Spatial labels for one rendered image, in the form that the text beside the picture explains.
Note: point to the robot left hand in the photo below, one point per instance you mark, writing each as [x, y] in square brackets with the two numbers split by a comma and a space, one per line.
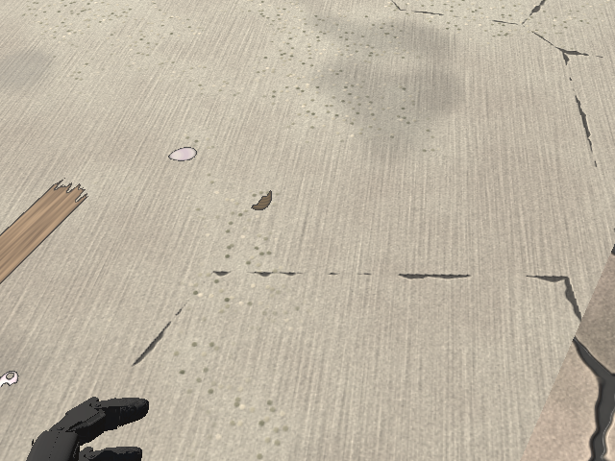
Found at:
[84, 423]

